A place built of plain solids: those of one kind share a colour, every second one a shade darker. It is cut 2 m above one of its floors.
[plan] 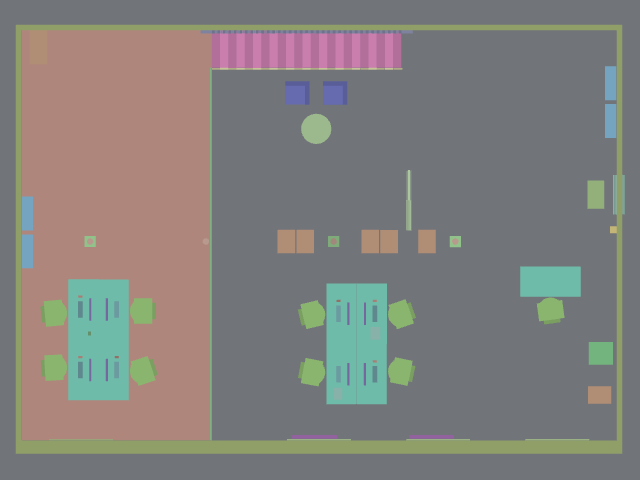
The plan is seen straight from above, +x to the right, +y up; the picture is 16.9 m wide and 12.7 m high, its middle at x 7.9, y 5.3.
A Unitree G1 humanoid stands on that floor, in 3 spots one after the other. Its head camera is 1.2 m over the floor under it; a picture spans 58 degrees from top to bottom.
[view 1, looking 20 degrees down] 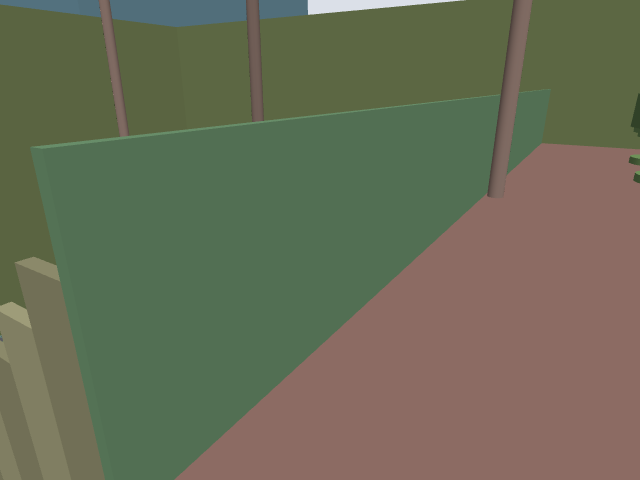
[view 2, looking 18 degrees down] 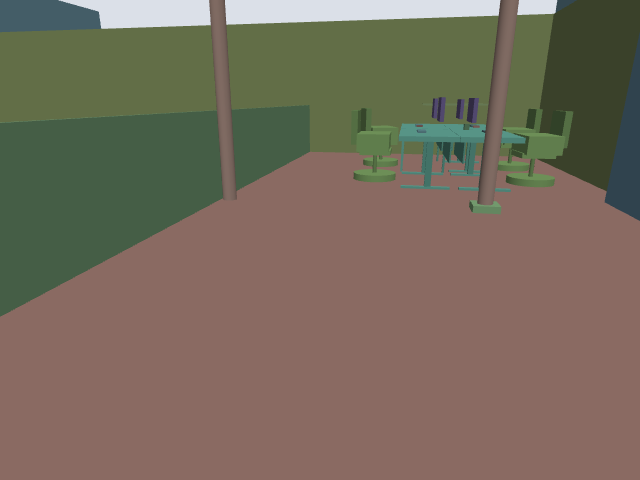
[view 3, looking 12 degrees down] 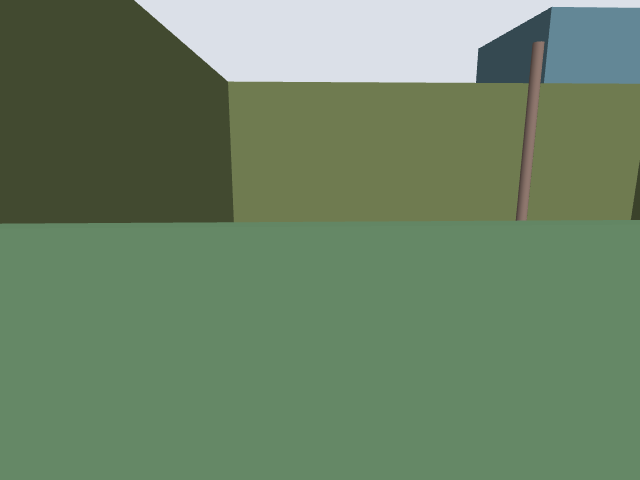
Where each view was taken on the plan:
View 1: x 4.04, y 10.31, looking -58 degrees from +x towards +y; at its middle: gallery_guard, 1.91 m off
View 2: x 2.74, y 10.31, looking -79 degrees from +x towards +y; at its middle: gallery_level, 3.88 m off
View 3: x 4.29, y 8.96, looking -2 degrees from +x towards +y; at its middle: gallery_guard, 0.72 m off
